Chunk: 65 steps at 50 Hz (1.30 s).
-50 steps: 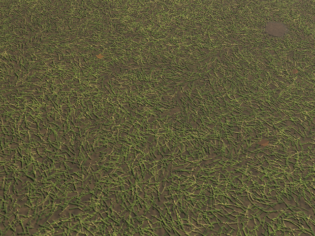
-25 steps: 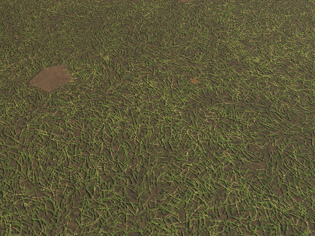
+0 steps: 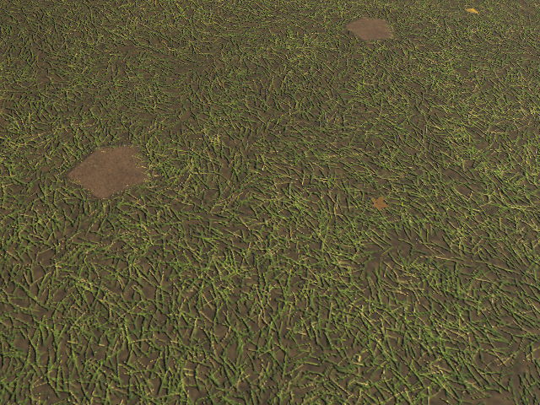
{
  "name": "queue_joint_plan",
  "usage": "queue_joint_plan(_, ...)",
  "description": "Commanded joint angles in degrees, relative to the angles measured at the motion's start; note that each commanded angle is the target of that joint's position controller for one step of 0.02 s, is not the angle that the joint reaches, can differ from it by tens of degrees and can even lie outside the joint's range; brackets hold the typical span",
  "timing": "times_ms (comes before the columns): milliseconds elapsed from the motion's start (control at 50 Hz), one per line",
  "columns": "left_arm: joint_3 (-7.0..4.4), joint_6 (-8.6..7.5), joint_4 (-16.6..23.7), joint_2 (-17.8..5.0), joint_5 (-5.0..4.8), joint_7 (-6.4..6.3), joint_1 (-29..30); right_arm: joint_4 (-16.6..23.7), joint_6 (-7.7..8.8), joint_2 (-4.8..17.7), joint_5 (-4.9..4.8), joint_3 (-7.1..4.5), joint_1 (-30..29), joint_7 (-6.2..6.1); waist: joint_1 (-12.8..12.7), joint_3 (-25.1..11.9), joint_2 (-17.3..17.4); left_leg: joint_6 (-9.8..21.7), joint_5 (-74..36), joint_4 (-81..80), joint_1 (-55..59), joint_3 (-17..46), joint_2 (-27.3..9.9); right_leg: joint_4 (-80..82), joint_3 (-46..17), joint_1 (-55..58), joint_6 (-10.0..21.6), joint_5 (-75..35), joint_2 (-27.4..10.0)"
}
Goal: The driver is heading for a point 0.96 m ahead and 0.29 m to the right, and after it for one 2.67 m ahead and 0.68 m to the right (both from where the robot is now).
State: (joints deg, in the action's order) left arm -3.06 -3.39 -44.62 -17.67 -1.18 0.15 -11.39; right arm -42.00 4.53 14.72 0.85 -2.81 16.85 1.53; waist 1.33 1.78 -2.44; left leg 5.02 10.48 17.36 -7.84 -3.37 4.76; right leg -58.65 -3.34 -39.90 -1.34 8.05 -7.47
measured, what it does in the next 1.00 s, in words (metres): walks ahead, turning right: right foot, then left foot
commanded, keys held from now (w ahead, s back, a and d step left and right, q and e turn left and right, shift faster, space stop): w+e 0.80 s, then w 0.20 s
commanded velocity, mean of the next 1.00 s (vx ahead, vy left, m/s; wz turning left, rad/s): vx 0.50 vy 0.00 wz -0.46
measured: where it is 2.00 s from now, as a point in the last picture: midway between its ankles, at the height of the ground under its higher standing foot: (402, 216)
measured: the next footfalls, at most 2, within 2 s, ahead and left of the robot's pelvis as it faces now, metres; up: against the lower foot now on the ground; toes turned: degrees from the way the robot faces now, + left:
right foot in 0.30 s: +0.33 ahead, -0.16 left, +0.00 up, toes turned -11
left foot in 0.76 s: +0.65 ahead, -0.04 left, +0.00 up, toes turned -30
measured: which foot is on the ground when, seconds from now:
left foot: down 0.00-0.28, up 0.30-0.74, down 0.76-1.00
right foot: up 0.00-0.28, down 0.30-0.76, up 0.78-1.00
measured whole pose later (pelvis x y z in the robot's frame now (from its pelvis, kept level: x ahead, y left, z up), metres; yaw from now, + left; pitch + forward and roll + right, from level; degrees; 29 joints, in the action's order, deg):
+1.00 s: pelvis +0.57 -0.12 +0.00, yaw -32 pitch +1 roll +1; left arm -3.4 -1.9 -37.9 -17.5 -0.8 0.1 -12.1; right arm -45.6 5.5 15.0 0.1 -3.1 19.0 0.9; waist 3.1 0.7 -2.8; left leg 2.0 11.3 19.6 -9.8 -2.6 1.7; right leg -57.9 -3.9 -34.2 0.2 16.2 -3.1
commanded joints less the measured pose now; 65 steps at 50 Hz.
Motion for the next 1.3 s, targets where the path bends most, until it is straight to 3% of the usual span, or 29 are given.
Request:
queue_joint_plan(20,-0.87,-0.35,2.51,-3.13,-0.05,0.26,0.11,2.73,1.56,8.09,0.2,-2.11,-2.65,-0.81,-0.5,-0.25,4.92,6.48,-16.67,-9.58,-0.75,3.95,-14.86,8.15,-2.13,0.75,-0.11,-11.58,0.39)
queue_joint_plan(100,-0.04,-0.81,4.61,-1.26,-0.08,1.58,6.43,0.44,1.31,9.24,-0.27,-2.33,-0.38,-1.37,2.41,2.39,4.42,4.75,-16.07,-10.97,3.54,0.09,-16.2,19.23,0.72,1.15,1.11,-17.81,2.01)
queue_joint_plan(180,0.28,-0.94,7.83,-0.95,0.08,3.3,10.9,-1.9,-0.46,10.08,-0.95,-2.82,2.35,-1.82,3.77,3.61,4.0,4.3,-24.07,-6.55,14.17,-1.57,-19.41,23.86,3.01,-3.64,3.29,-10.52,3.2)
queue_joint_plan(240,-0.66,-0.58,9.15,-2.9,0.19,4.05,8.18,-1.62,-1.95,12.28,-1.29,-3.41,0.83,-2.86,0.73,-0.56,7.16,2.37,-49.79,3.35,17.24,-3.94,-19.72,24.01,8.13,3.62,6.25,-0.77,7.57)
queue_joint_plan(280,-3.17,-0.24,6.81,-7.48,0.15,3.38,-4.79,-1.08,-2.76,12.92,-1.4,-3.37,-0.69,-3.72,-6.86,-8.19,7.28,-0.18,-57.36,21.97,11.73,-6.38,-17.37,27.17,9.17,22.79,9.76,-1.33,11.72)
queue_joint_plan(300,-4.86,0.28,5.4,-12.24,0.11,2.26,-13.74,0.0,-2.17,11.2,-0.64,-2.48,0.14,-4.01,-10.54,-14.32,1.23,-2.41,-39.37,39.41,-1.89,-6.6,-14.61,28.71,-3.39,40.97,13.64,-3.36,4.29)
queue_joint_plan(320,-5.4,-0.14,5.79,-16.64,-0.35,2.02,-12.93,2.34,-0.29,2.59,1.02,0.25,7.01,-2.44,-3.44,-19.87,-12.36,-6.32,20.03,59.36,-28.87,-0.7,-1.16,32.54,-36.17,61.5,25.57,3.82,-10.27)
queue_joint_plan(340,-4.16,-0.35,6.28,-11.38,-0.24,1.83,-15.21,2.36,2.04,7.81,-0.96,-0.51,0.97,-1.26,-8.62,-24.43,-5.82,-5.3,22.39,64.51,-35.75,10.24,-1.91,38.9,-43.25,65.17,25.81,9.22,-11.16)
queue_joint_plan(360,-3.53,-0.55,6.36,-9.16,0.19,1.56,-12.67,4.47,3.32,10.0,-3.02,-1.05,-4.66,-0.65,-9.01,-15.66,-3.32,-4.09,16.98,62.32,-39.57,10.33,-5.04,40.34,-34.12,59.19,22.56,6.25,-9.36)
queue_joint_plan(380,-3.21,-0.59,7.09,-8.17,0.09,1.44,-8.79,4.95,3.96,9.25,-2.43,-0.71,-6.24,-0.85,-6.48,-10.44,2.17,-3.72,12.5,56.79,-37.89,9.69,-7.57,40.73,-27.73,50.4,20.54,1.06,-6.92)
queue_joint_plan(420,-2.23,-0.43,8.96,-5.59,0.9,1.09,-3.44,4.72,3.31,9.74,-0.43,-1.45,-5.76,-1.24,-2.22,-5.42,2.41,-5.06,9.05,49.83,-30.86,9.11,-9.93,43.13,-20.42,37.28,19.41,-10.12,-3.39)
queue_joint_plan(480,-2.48,-0.53,9.2,-6.56,0.66,0.42,-2.16,4.64,1.45,7.8,0.11,-1.11,-3.97,-1.52,-0.1,-3.5,0.91,-8.09,6.94,42.12,-27.45,7.09,-10.17,45.43,-15.55,28.55,19.58,-16.25,-1.26)
queue_joint_plan(580,-3.2,0.38,7.54,-8.77,-0.04,-0.91,-5.61,7.02,1.38,4.85,-0.12,0.25,-14.53,-1.31,-4.24,-2.16,-1.68,-9.96,-12.95,19.8,-20.51,5.09,-5.97,44.1,-9.81,22.11,14.65,-10.19,4.22)
queue_joint_plan(680,-3.23,1.18,6.14,-8.25,-0.47,-1.22,-8.72,8.08,2.42,8.17,-1.32,-1.12,-17.32,-0.43,-4.56,-2.77,-3.53,-7.81,-11.26,11.37,-17.72,8.4,-4.7,37.83,-18.55,29.67,12.42,-2.54,0.74)
queue_joint_plan(740,-2.52,1.34,6.99,-5.72,0.12,-1.06,-6.91,5.89,3.23,10.81,-0.83,-2.88,-7.4,-0.86,1.19,-6.73,-4.21,-3.52,-7.42,8.21,-3.21,8.1,-6.32,27.15,-18.72,28.63,9.19,-5.44,3.46)
queue_joint_plan(760,-1.19,1.13,7.97,-2.16,0.95,-0.82,-7.52,5.32,3.34,13.82,0.09,-3.73,0.83,-1.38,4.4,-14.48,2.04,0.06,-3.1,8.73,10.87,17.26,-15.88,11.59,-13.9,22.4,7.03,2.25,7.16)
queue_joint_plan(780,-0.14,0.55,9.75,0.88,-0.66,-0.72,-15.73,3.2,2.48,18.38,0.62,-4.85,5.25,-1.13,0.7,-20.64,21.76,9.82,10.04,3.06,27.37,44.63,-28.39,-6.88,-6.48,2.44,3.44,26.05,14.44)
queue_joint_plan(800,-1.1,0.53,8.14,-5.24,-1.29,-0.93,-15.2,3.95,2.23,13.14,-0.78,-3.91,4.25,-0.85,2.15,-17.24,16.58,9.4,23.61,0.1,25.48,50.01,-29.07,-14.67,-7.71,-4.71,2.58,24.45,9.51)
queue_joint_plan(820,-1.94,0.77,8.51,-8.09,-0.83,-0.93,-9.01,4.22,1.97,9.75,-0.93,-2.97,2.28,-1.05,3.85,-10.12,10.85,6.88,22.2,-0.7,18.91,40.83,-26.03,-16.33,-6.82,-6.02,2.24,18.9,7.84)
queue_joint_plan(840,-1.89,0.92,9.04,-7.38,-0.09,-1.05,-5.8,4.1,1.65,8.71,-0.33,-2.42,-0.02,-0.98,3.12,-6.29,6.9,5.47,14.32,-1.14,12.33,33.33,-23.3,-15.27,-5.13,-4.18,1.99,14.95,6.21)
queue_joint_plan(900,-1.62,0.73,9.84,-4.22,-0.13,-0.31,-4.23,2.52,1.74,6.17,0.06,-1.49,-2.08,-0.87,0.27,-1.8,8.97,5.37,0.67,-4.71,2.23,21.51,-18.1,-8.26,-4.21,0.98,2.1,10.56,3.51)
queue_joint_plan(1000,-0.14,0.51,11.06,-0.94,0.84,0.34,0.75,-0.27,1.92,9.37,-1.2,-2.34,-1.07,-0.82,0.16,-0.91,6.93,7.86,-9.9,-8.33,1.43,13.96,-18.35,6.78,-1.0,0.82,1.13,3.74,1.95)
queue_joint_plan(1140,0.31,-0.72,13.47,-1.09,-0.04,1.88,11.75,-4.32,0.26,12.01,-2.44,-2.61,4.37,-0.87,3.59,0.96,7.27,5.3,-12.42,-7.18,4.21,8.34,-18.39,24.7,2.9,7.48,2.11,-6.17,4.26)
queue_joint_plan(1180,-0.06,-0.89,13.97,-2.06,-0.02,2.19,12.17,-5.26,-0.38,12.74,-2.71,-2.81,4.78,-1.04,2.55,1.16,7.83,4.4,-15.77,-5.14,6.89,8.49,-19.83,27.28,3.29,9.16,3.74,-3.2,4.96)
queue_joint_plan(1220,-1.58,-1.12,11.92,-4.46,0.58,1.88,4.57,-5.7,-0.98,12.93,-3.05,-2.62,3.94,-1.3,-2.74,-2.86,7.17,2.48,-29.05,4.41,5.45,6.7,-17.75,31.72,5.09,22.64,5.93,-3.24,7.44)
queue_joint_plan(1240,-3.07,-1.06,9.53,-7.38,0.96,1.28,-4.12,-5.44,-0.92,11.37,-2.57,-1.91,3.95,-1.39,-6.78,-8.58,5.95,0.67,-28.84,15.19,-0.05,4.71,-14.77,31.18,3.55,36.31,7.58,-4.24,5.95)
queue_joint_plan(1260,-4.31,-0.64,8.36,-12.46,2.15,0.36,-13.71,-3.25,-0.43,6.69,-0.93,-0.22,4.5,-1.37,-9.48,-17.8,-3.13,-2.57,-9.09,35.59,-15.69,1.69,-9.71,30.47,-13.37,55.06,12.28,-2.96,-8.35)
queue_joint_plan(1280,-4.22,-0.38,8.08,-13.58,2.03,0.52,-14.5,-3.05,0.54,3.61,-1.66,0.84,9.29,-1.35,-7.08,-23.52,-14.44,-4.06,23.31,49.61,-29.82,6.54,-3.11,38.1,-34.95,62.25,18.27,7.12,-17.14)
queue_joint_plan(1300,-2.92,-0.54,7.9,-8.53,1.4,0.62,-12.86,-3.36,0.79,9.8,-3.06,-0.93,5.47,-1.16,-8.34,-16.85,-7.59,-3.91,21.45,55.2,-35.21,10.73,-6.05,40.08,-31.66,56.99,16.33,12.65,-15.08)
